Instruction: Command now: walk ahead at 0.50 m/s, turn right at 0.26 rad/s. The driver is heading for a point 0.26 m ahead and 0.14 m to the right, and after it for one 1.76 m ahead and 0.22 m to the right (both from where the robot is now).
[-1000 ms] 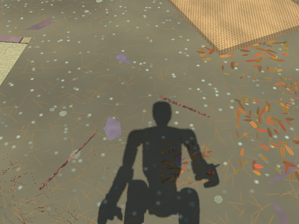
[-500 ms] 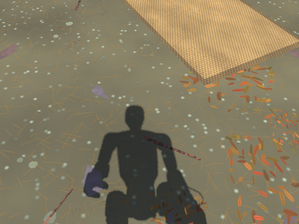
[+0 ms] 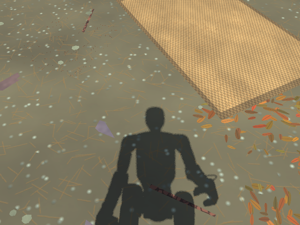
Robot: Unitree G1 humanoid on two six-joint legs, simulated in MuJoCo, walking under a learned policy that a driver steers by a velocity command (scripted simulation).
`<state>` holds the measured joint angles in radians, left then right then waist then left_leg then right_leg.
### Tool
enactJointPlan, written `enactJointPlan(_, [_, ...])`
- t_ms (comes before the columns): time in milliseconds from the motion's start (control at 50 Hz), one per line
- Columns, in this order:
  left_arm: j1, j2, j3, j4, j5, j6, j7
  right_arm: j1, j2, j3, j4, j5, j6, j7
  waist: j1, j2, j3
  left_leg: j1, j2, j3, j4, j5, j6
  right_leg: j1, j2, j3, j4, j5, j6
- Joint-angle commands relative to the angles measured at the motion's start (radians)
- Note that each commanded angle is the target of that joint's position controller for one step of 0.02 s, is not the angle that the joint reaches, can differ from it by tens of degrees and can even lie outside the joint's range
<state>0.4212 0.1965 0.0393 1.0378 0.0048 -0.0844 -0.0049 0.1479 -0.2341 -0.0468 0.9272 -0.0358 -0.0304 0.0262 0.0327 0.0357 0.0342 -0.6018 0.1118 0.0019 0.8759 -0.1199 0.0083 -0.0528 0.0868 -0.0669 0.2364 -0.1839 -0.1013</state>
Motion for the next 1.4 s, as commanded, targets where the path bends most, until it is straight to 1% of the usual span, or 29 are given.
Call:
enactJointPlan(20, [0.028, 0.132, 0.022, -0.037, 0.0, -0.011, 0.005, -0.098, -0.031, 0.002, -0.077, 0.007, -0.009, 0.001, -0.003, -0.089, 0.061, -0.02, -0.026, 0.034, -0.142, 0.092, -0.028, -0.049, -0.245, 0.203, -0.109, 0.259, -0.112])
enactJointPlan(140, [0.081, 0.154, 0.033, -0.028, 0.015, 0.002, 0.017, -0.228, -0.059, 0.004, -0.147, 0.019, -0.025, -0.008, 0.03, -0.114, 0.05, 0.005, -0.064, 0.018, -0.282, 0.054, -0.015, 0.077, -0.275, 0.267, 0.005, 0.403, -0.114])
enactJointPlan(180, [0.04, 0.173, 0.043, -0.042, 0.019, 0.006, 0.022, -0.16, -0.083, -0.004, -0.143, 0.023, -0.039, -0.013, -0.013, -0.122, 0.029, 0.128, -0.084, 0.013, -0.342, -0.017, 0.008, 0.063, -0.279, 0.283, 0.073, 0.463, -0.088])
enactJointPlan(220, [-0.001, 0.17, 0.046, -0.057, 0.009, 0.003, 0.014, 0.086, -0.131, -0.028, -0.073, 0.01, -0.062, -0.031, -0.119, -0.059, -0.097, 0.479, -0.093, 0.01, -0.443, -0.012, 0.051, -0.033, -0.198, 0.23, 0.351, 0.516, -0.047])
enactJointPlan(240, [-0.007, 0.118, 0.033, -0.098, -0.002, -0.001, 0.01, 0.259, -0.213, -0.05, -0.06, -0.017, -0.072, -0.046, -0.174, 0.052, -0.252, 0.729, 0.136, -0.218, -0.469, -0.164, 0.099, -0.194, -0.123, 0.173, 0.638, 0.253, -0.026])
enactJointPlan(260, [0.102, 0.031, 0.021, -0.125, -0.033, 0.005, 0.013, 0.256, -0.299, -0.069, -0.069, -0.024, -0.06, -0.042, -0.11, 0.284, -0.335, 0.913, 0.361, -0.632, -0.59, -0.243, 0.195, -0.513, 0.025, 0.083, 0.899, -0.36, 0.002])
enactJointPlan(280, [0.082, 0.131, 0.041, -0.101, -0.003, 0.021, 0.019, 0.178, -0.207, -0.054, -0.085, -0.006, -0.043, -0.039, -0.081, 0.134, -0.25, 0.804, 0.327, -0.645, -0.619, -0.343, 0.194, -0.575, -0.055, 0.138, 0.999, -0.324, -0.013])
enactJointPlan(300, [0.019, 0.135, 0.048, -0.104, 0.006, 0.025, 0.01, 0.098, -0.121, -0.032, -0.1, 0.002, -0.043, -0.037, -0.061, 0.036, -0.118, 0.67, 0.28, -0.484, -0.632, -0.329, 0.17, -0.58, -0.098, 0.144, 0.994, -0.225, -0.012])
enactJointPlan(360, [-0.042, 0.088, 0.046, -0.118, 0.028, 0.047, -0.015, 0.077, -0.056, -0.013, -0.076, 0.008, -0.061, -0.041, -0.024, 0.062, -0.019, 0.484, 0.164, -0.19, -0.692, -0.053, 0.122, -0.512, -0.158, 0.128, 0.917, -0.117, 0.017])
enactJointPlan(460, [-0.142, 0.062, 0.037, -0.153, 0.033, 0.069, -0.034, 0.186, -0.071, -0.016, -0.011, 0.016, -0.097, -0.029, -0.017, 0.044, -0.001, 0.497, 0.147, -0.056, -0.735, 0.134, 0.157, -0.586, -0.154, 0.128, 0.824, -0.005, 0.044])
enactJointPlan(560, [-0.353, 0.048, 0.01, -0.223, 0.029, 0.058, -0.047, 0.231, -0.086, -0.014, 0.025, 0.019, -0.091, -0.025, -0.044, 0.044, 0.044, 0.487, 0.108, 0.053, -0.761, 0.203, 0.154, -0.539, -0.149, 0.044, 0.504, 0.131, 0.064])
enactJointPlan(640, [-0.442, 0.067, 0.004, -0.254, 0.029, 0.05, -0.041, 0.314, -0.114, -0.021, 0.069, 0.017, -0.077, -0.029, -0.067, 0.052, 0.057, 0.584, 0.145, 0.058, -0.728, 0.277, 0.157, -0.491, -0.14, -0.01, 0.382, 0.083, 0.033])
enactJointPlan(680, [-0.432, 0.082, 0.008, -0.252, 0.033, 0.043, -0.034, 0.323, -0.123, -0.024, 0.084, 0.014, -0.064, -0.033, -0.055, 0.061, 0.051, 0.641, 0.16, 0.064, -0.664, 0.391, 0.151, -0.449, -0.12, -0.024, 0.338, 0.011, 0.004])
enactJointPlan(720, [-0.263, 0.096, 0.022, -0.193, 0.04, 0.027, -0.024, 0.306, -0.126, -0.024, 0.091, 0.02, -0.051, -0.033, 0.028, 0.042, -0.033, 0.632, 0.129, 0.111, -0.437, 0.605, 0.129, -0.216, -0.062, -0.054, 0.238, 0.016, -0.034])
enactJointPlan(740, [-0.091, 0.14, 0.041, -0.131, 0.052, 0.014, -0.015, 0.307, -0.105, -0.016, 0.083, 0.022, -0.047, -0.032, 0.084, 0.0, -0.135, 0.515, 0.083, 0.143, -0.235, 0.504, 0.106, 0.027, -0.089, -0.01, 0.223, 0.017, -0.062])
enactJointPlan(760, [0.069, 0.243, 0.067, -0.109, 0.071, 0.008, 0.0, 0.322, -0.033, 0.004, 0.032, 0.045, -0.049, -0.024, 0.127, -0.176, -0.276, 0.212, -0.009, 0.187, 0.116, 0.118, 0.061, 0.329, -0.369, 0.352, 0.179, -0.117, -0.148])
enactJointPlan(780, [0.079, 0.295, 0.081, -0.1, 0.043, 0.019, 0.004, 0.357, -0.04, -0.006, 0.028, 0.04, -0.047, -0.022, 0.092, -0.26, -0.32, 0.01, -0.141, 0.084, 0.341, -0.444, 0.051, 0.38, -0.521, 0.704, 0.04, -0.074, -0.22])
enactJointPlan(800, [-0.023, 0.256, 0.071, -0.111, 0.014, 0.026, 0.004, 0.258, -0.096, -0.026, 0.019, 0.025, -0.04, -0.025, 0.062, -0.126, -0.183, -0.065, -0.074, -0.018, 0.387, -0.362, 0.066, 0.268, -0.463, 0.57, 0.04, -0.092, -0.185])
enactJointPlan(820, [-0.108, 0.191, 0.054, -0.124, 0.01, 0.022, 0.001, 0.217, -0.073, -0.022, 0.007, 0.027, -0.048, -0.019, 0.027, -0.106, -0.077, -0.059, -0.043, -0.021, 0.351, -0.269, 0.071, 0.124, -0.42, 0.449, 0.009, -0.042, -0.154])
enactJointPlan(880, [-0.184, 0.09, 0.026, -0.117, 0.004, 0.002, 0.002, 0.254, -0.026, -0.018, 0.038, 0.002, -0.023, -0.01, -0.057, -0.113, -0.008, 0.079, 0.002, -0.015, 0.228, -0.16, 0.049, -0.078, -0.307, 0.246, -0.074, 0.088, -0.081])
enactJointPlan(1040, [-0.016, 0.11, 0.021, -0.041, 0.005, -0.018, 0.008, -0.01, -0.026, -0.019, -0.045, 0.006, 0.001, 0.006, -0.029, -0.09, 0.062, -0.076, 0.012, 0.028, -0.017, 0.054, -0.002, -0.022, -0.274, 0.139, -0.133, 0.253, -0.104])
enactJointPlan(1180, [0.086, 0.127, 0.019, 0.01, 0.016, -0.013, 0.021, -0.189, -0.029, -0.004, -0.114, 0.012, -0.011, 0.003, 0.016, -0.095, 0.091, -0.047, -0.042, 0.074, -0.259, 0.083, 0.046, 0.137, -0.306, 0.098, -0.09, 0.424, -0.099])
enactJointPlan(1240, [0.056, 0.147, 0.025, 0.017, 0.023, -0.01, 0.029, -0.132, -0.047, -0.013, -0.109, 0.013, -0.024, -0.005, -0.028, -0.103, 0.06, 0.077, -0.092, 0.098, -0.319, -0.024, 0.095, 0.184, -0.319, 0.07, 0.03, 0.695, -0.076])
enactJointPlan(1280, [0.024, 0.156, 0.027, 0.016, 0.021, -0.004, 0.027, 0.126, -0.078, -0.035, -0.023, 0.006, -0.039, -0.021, -0.139, -0.08, -0.075, 0.391, -0.153, 0.125, -0.403, -0.016, 0.139, 0.134, -0.272, 0.025, 0.333, 0.833, -0.044])
enactJointPlan(1300, [0.023, 0.13, 0.017, -0.007, 0.011, -0.005, 0.023, 0.31, -0.146, -0.056, 0.023, -0.017, -0.048, -0.032, -0.198, -0.017, -0.192, 0.666, -0.001, -0.042, -0.415, -0.073, 0.188, -0.064, -0.227, -0.002, 0.608, 0.565, -0.024])
enactJointPlan(1320, [0.135, 0.033, 0.0, -0.028, -0.028, -0.004, 0.008, 0.385, -0.257, -0.084, 0.033, -0.027, -0.046, -0.031, -0.153, 0.223, -0.315, 0.932, 0.297, -0.561, -0.526, -0.182, 0.331, -0.431, -0.024, -0.04, 1.012, -0.13, 0.026])
enactJointPlan(1340, [0.068, 0.12, 0.024, -0.023, -0.001, -0.004, 0.01, 0.282, -0.215, -0.075, 0.022, 0.014, -0.032, -0.022, -0.13, 0.098, -0.281, 0.861, 0.279, -0.664, -0.616, -0.206, 0.319, -0.529, -0.034, 0.125, 1.113, -0.288, 0.007])
enactJointPlan(1360, [-0.011, 0.125, 0.03, -0.052, 0.002, -0.006, 0.008, 0.167, -0.164, -0.06, 0.0, 0.024, -0.031, -0.02, -0.087, 0.048, -0.128, 0.72, 0.254, -0.489, -0.621, -0.198, 0.29, -0.574, -0.091, 0.129, 1.104, -0.209, 0.001])
enactJointPlan(1400, [-0.066, 0.09, 0.027, -0.058, 0.012, -0.004, 0.003, 0.108, -0.064, -0.031, 0.008, 0.019, -0.046, -0.02, -0.043, -0.011, -0.019, 0.528, 0.168, -0.301, -0.677, -0.044, 0.23, -0.516, -0.153, 0.12, 0.989, -0.116, 0.004])
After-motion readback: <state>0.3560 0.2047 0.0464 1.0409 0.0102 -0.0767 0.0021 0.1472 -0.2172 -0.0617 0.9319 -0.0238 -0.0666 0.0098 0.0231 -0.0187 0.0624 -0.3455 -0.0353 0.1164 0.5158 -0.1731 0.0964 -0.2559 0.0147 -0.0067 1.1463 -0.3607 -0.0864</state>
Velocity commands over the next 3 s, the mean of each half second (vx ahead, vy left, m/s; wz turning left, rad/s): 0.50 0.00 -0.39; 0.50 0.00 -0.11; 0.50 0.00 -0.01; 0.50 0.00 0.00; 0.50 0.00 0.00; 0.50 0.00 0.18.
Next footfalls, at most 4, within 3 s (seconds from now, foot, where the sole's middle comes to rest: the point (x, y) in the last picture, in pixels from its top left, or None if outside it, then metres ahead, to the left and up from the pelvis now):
0.22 left None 0.30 0.12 -0.78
0.74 right None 0.49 -0.15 -0.78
1.28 left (179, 157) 0.84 -0.06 -0.78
1.86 right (224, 122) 1.08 -0.32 -0.78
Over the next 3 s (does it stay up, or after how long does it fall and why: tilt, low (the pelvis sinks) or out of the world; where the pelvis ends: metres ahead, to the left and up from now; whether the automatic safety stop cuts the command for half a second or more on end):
stays up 1.54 -0.37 -0.02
